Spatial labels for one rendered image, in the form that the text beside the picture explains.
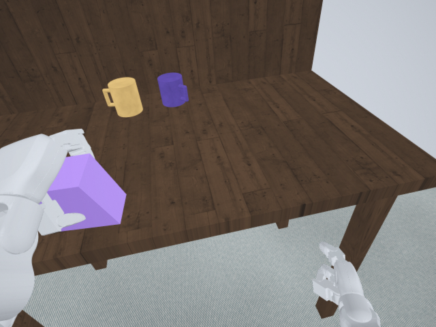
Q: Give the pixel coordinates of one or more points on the right robot forearm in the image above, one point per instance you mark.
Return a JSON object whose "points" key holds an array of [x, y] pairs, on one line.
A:
{"points": [[356, 311]]}

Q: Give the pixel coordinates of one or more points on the left robot hand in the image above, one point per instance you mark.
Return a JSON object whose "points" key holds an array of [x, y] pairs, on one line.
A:
{"points": [[29, 166]]}

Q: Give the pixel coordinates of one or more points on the left robot forearm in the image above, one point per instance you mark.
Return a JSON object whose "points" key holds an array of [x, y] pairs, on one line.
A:
{"points": [[19, 222]]}

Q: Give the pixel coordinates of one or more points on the right robot hand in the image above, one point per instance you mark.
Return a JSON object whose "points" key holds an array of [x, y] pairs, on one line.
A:
{"points": [[343, 279]]}

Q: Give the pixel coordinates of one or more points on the sponge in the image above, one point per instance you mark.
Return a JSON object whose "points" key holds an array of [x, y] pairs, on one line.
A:
{"points": [[83, 186]]}

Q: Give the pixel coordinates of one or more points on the table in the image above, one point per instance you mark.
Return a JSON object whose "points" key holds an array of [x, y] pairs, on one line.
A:
{"points": [[262, 139]]}

